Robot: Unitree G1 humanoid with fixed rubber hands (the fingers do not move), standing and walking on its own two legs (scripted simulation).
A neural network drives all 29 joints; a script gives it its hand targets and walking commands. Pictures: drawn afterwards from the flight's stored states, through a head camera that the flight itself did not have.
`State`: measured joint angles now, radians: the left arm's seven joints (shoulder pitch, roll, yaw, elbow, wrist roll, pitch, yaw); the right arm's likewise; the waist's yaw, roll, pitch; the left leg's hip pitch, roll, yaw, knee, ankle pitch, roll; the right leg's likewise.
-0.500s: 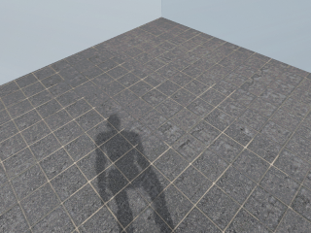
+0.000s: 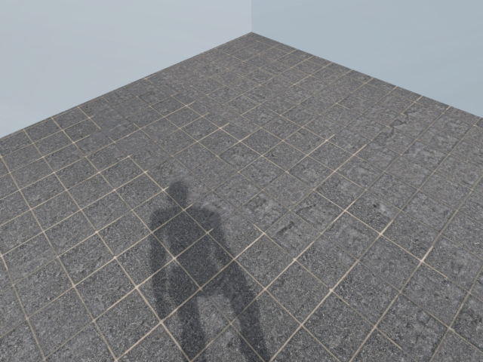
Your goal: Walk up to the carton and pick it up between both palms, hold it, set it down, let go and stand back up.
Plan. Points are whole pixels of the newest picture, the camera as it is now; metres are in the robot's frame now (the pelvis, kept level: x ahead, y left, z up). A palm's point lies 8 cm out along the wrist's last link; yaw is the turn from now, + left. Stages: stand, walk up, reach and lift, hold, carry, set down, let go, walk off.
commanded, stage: stand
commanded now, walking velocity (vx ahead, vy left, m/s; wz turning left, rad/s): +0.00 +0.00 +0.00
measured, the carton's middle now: out of the picture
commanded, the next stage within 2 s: none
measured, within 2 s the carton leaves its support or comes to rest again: neither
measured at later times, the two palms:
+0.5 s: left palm out of the picture -0.03 +0.19 -0.15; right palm out of the picture -0.05 -0.20 -0.15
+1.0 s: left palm out of the picture -0.02 +0.21 -0.15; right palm out of the picture -0.05 -0.18 -0.15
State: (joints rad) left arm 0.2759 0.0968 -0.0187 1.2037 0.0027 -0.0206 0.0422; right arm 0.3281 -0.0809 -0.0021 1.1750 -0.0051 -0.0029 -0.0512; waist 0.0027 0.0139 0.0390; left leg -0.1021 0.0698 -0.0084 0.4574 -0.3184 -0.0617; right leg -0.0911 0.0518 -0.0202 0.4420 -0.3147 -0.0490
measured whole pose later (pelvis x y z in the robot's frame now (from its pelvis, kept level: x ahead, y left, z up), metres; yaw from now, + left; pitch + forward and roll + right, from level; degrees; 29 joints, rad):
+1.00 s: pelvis +0.00 +0.01 +0.00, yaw +0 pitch -3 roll -1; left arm 0.30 0.10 -0.03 1.19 0.00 -0.02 0.04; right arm 0.35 -0.08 0.00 1.20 0.00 -0.01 -0.05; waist -0.01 0.01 0.04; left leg -0.09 0.07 0.00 0.46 -0.32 -0.05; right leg -0.07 0.04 -0.02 0.42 -0.31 -0.04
